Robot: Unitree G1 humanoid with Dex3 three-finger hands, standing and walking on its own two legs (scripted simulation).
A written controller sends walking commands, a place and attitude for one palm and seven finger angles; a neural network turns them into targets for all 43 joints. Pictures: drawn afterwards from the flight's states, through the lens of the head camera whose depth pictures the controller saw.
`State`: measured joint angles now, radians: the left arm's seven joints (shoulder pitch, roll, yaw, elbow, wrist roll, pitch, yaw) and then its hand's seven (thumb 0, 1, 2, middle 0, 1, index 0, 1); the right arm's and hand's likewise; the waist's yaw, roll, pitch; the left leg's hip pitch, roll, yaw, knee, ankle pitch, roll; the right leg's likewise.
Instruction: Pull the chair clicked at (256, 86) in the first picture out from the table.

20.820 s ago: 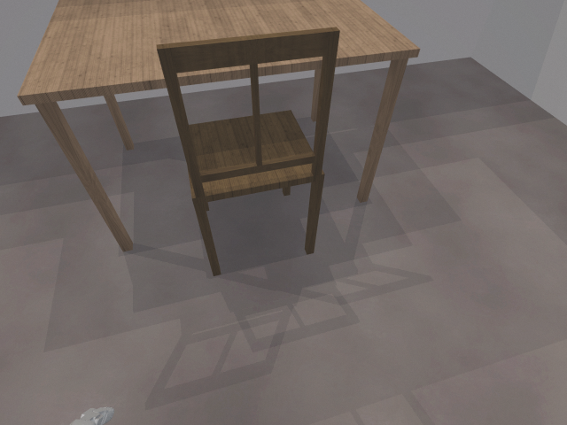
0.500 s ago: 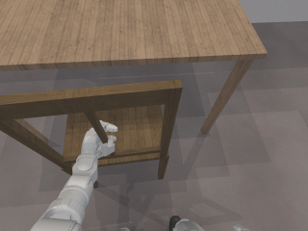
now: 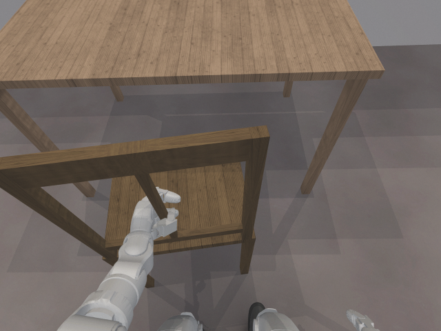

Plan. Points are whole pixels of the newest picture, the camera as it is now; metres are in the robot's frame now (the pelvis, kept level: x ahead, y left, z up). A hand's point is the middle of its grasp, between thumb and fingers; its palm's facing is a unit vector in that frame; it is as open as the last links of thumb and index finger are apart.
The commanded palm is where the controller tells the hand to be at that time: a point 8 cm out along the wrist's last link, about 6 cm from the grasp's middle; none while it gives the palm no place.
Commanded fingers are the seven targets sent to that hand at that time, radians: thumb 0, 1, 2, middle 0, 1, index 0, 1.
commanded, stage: step backward, pulling the chair out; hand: left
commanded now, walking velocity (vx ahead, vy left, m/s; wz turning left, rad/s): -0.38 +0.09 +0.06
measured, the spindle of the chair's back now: (160, 209) +0.35 +0.14 -0.05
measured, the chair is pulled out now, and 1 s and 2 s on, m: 0.19 0.32 0.54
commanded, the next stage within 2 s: none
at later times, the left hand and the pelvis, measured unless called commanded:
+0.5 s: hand (169, 242) +0.28 +0.12 -0.06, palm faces +0.02 -0.99 -0.17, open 5.0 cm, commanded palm +0.25 +0.17 -0.06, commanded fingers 0.00 0.90 0.90 -0.50 -1.45 -0.50 -1.45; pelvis -0.07 +0.00 +0.00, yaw +4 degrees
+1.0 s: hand (159, 291) +0.19 +0.12 -0.06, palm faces -0.04 -0.99 -0.16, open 4.9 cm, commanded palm +0.17 +0.18 -0.06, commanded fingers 0.00 0.90 0.90 -0.50 -1.45 -0.50 -1.45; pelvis -0.16 +0.02 +0.00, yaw +4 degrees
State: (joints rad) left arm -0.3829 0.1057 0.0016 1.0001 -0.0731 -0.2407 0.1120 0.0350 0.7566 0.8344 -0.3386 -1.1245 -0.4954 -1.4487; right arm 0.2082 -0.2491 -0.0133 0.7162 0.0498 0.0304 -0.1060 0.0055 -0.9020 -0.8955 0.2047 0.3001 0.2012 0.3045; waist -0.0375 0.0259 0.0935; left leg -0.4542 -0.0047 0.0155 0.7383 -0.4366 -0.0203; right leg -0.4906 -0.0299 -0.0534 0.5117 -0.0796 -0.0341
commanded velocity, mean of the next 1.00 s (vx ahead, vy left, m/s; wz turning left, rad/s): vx -0.38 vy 0.00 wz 0.00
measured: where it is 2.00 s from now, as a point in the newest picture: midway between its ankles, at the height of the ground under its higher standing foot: outside the picture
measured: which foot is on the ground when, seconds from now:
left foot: up 0.00-0.10, down 0.12-0.84, up 0.86-0.98, down 1.00-1.00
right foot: down 0.00-0.20, up 0.22-0.28, down 0.30-0.64, up 0.66-0.70, down 0.72-1.00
